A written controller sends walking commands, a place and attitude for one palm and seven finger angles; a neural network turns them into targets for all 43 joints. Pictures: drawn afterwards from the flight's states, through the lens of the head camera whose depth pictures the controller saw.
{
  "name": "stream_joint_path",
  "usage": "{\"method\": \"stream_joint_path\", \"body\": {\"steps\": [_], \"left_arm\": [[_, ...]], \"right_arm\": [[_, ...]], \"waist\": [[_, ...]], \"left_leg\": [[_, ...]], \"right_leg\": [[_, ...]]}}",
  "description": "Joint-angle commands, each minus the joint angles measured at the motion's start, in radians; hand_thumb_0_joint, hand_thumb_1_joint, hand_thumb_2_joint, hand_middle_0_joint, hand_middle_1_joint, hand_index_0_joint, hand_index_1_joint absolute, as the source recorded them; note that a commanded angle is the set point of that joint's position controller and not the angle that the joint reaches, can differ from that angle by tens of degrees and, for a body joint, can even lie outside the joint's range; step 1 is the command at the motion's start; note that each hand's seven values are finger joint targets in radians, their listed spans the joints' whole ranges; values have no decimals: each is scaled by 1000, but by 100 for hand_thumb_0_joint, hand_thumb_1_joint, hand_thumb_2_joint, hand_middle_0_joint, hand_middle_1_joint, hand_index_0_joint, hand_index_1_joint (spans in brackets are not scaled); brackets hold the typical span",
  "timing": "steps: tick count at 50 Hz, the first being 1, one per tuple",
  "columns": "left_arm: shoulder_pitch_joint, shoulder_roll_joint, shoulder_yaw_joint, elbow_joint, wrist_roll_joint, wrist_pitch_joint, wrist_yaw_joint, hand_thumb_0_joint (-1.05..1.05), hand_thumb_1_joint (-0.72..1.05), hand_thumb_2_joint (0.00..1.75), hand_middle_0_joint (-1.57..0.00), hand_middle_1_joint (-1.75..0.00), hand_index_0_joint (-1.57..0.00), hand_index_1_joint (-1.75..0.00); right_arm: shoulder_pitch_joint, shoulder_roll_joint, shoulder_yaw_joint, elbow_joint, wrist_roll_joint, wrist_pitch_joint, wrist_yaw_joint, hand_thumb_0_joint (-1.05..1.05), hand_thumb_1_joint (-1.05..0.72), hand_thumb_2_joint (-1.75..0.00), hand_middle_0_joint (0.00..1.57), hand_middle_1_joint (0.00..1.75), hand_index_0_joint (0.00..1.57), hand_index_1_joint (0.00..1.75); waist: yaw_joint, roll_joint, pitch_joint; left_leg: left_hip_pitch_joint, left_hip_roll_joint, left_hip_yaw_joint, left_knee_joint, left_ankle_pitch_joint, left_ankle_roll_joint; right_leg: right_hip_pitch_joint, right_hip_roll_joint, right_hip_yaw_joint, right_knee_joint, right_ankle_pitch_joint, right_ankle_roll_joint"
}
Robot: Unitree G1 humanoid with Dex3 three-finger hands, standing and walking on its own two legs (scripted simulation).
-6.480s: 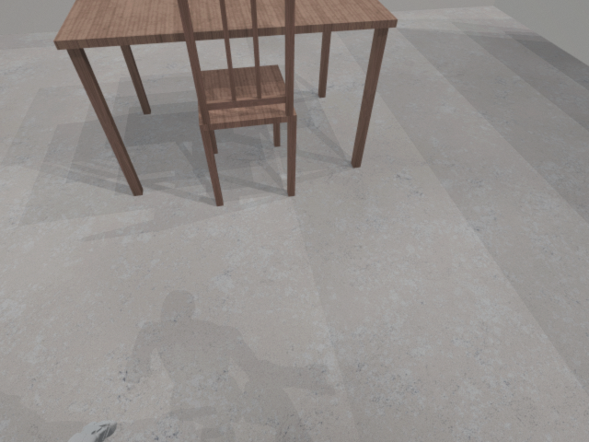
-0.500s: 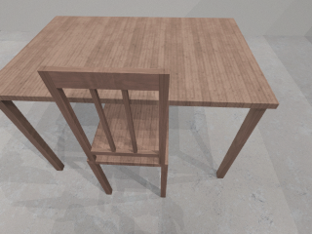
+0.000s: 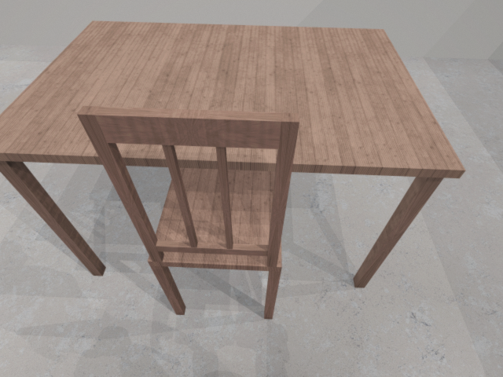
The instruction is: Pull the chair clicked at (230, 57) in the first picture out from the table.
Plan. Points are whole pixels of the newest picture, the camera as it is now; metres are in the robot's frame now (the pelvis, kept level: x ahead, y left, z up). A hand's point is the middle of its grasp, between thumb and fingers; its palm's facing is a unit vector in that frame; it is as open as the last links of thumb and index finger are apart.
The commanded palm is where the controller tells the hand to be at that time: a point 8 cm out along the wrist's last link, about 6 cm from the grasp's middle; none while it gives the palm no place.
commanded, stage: come to a stop and stand still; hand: left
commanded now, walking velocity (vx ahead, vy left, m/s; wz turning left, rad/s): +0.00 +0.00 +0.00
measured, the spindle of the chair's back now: (183, 203) +0.46 +0.18 -0.05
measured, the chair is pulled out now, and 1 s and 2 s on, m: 0.00 0.00 0.00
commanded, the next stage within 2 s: look again from close up in 0.46 s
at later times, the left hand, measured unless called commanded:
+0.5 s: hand out of the picture +0.02 +0.17 -0.17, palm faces +0.00 -0.98 -0.18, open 7.3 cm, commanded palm none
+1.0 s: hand out of the picture +0.02 +0.15 -0.17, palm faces +0.01 -0.98 -0.18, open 7.3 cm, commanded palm none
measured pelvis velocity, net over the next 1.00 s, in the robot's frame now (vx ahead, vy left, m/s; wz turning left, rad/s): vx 0.02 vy -0.02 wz -0.01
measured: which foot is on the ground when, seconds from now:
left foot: down 0.00-1.00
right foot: down 0.00-1.00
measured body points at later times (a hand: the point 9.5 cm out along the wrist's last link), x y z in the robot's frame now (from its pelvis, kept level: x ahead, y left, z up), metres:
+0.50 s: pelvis +0.02 +0.00 +0.00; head +0.04 +0.00 +0.45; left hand +0.02 +0.22 -0.16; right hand +0.04 -0.23 -0.15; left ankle +0.00 +0.08 -0.74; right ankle +0.00 -0.15 -0.74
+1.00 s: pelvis +0.02 -0.02 +0.01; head +0.04 -0.02 +0.46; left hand +0.02 +0.20 -0.16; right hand +0.02 -0.23 -0.16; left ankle +0.00 +0.08 -0.74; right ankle +0.00 -0.15 -0.74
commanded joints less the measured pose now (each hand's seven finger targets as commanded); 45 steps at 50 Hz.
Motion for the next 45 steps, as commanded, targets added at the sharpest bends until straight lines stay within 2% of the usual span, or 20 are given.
{"method": "stream_joint_path", "body": {"steps": [1,7,12,16,19,26,30,36,40,41,45], "left_arm": [[57,96,12,-21,-2,-18,9,0,90,90,-20,-30,-20,-30],[67,95,9,15,-3,-22,12,0,90,90,-20,-30,-20,-30],[69,89,8,36,-1,-19,13,0,90,90,-20,-30,-20,-30],[75,87,8,46,-1,-22,13,0,90,90,-20,-30,-20,-30],[74,84,8,50,-2,-23,14,0,90,90,-20,-30,-20,-30],[74,82,8,58,-2,-20,13,0,90,90,-20,-30,-20,-30],[75,78,9,58,-3,-21,15,0,90,90,-20,-30,-20,-30],[76,77,8,63,-4,-21,14,0,90,90,-20,-30,-20,-30],[87,69,8,66,-4,-23,16,0,90,90,-20,-30,-20,-30],[85,72,8,67,-4,-23,15,0,90,90,-20,-30,-20,-30],[96,61,8,68,-3,-24,17,0,90,90,-20,-30,-20,-30]], "right_arm": [[24,-106,-15,-30,2,-24,-6,0,-90,-90,20,30,20,30],[16,-107,-13,2,5,-29,-11,0,-90,-90,20,30,20,30],[5,-100,-10,21,6,-28,-13,0,-90,-90,20,30,20,30],[8,-93,-10,34,6,-29,-15,0,-90,-90,20,30,20,30],[11,-95,-8,44,6,-31,-16,0,-90,-90,20,30,20,30],[18,-82,-7,56,7,-28,-16,0,-90,-90,20,30,20,30],[32,-82,-5,62,6,-31,-17,0,-90,-90,20,30,20,30],[44,-71,-4,69,7,-29,-18,0,-90,-90,20,30,20,30],[55,-67,-4,73,7,-30,-18,0,-90,-90,20,30,20,30],[54,-63,-4,74,8,-29,-19,0,-90,-90,20,30,20,30],[64,-60,-4,77,7,-29,-19,0,-90,-90,20,30,20,30]], "waist": [[7,13,-7],[3,7,-24],[5,11,11],[8,-11,-2],[7,9,-17],[12,7,18],[11,4,-5],[12,0,18],[11,-4,-2],[12,-7,16],[11,-4,3]], "left_leg": [[15,126,-145,-151,100,-4],[67,123,-128,-127,214,-10],[55,122,-127,-144,193,-12],[73,123,-123,-143,208,-12],[90,124,-121,-138,255,-14],[71,124,-120,-159,210,-14],[88,125,-123,-156,248,-16],[81,125,-118,-164,231,-16],[101,125,-118,-159,248,-17],[89,125,-115,-163,238,-16],[102,125,-117,-163,240,-18]], "right_leg": [[-1,-35,35,-78,100,-58],[10,-41,46,-83,173,-53],[10,-42,46,-99,163,-51],[24,-45,44,-108,186,-52],[34,-49,42,-101,212,-51],[35,-44,43,-123,180,-52],[47,-48,40,-117,202,-52],[42,-46,39,-128,196,-55],[45,-49,42,-125,211,-56],[44,-48,40,-132,212,-57],[42,-48,43,-131,208,-58]]}}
